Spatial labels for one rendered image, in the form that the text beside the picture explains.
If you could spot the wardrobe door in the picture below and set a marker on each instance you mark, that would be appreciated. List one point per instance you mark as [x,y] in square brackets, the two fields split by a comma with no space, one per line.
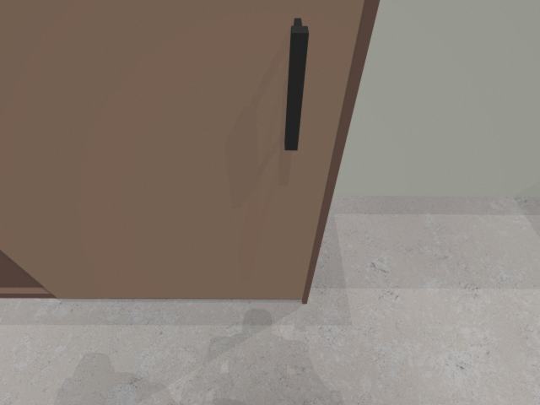
[12,275]
[142,143]

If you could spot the handle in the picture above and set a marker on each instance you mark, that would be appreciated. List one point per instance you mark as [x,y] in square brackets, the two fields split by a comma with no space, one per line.
[297,61]

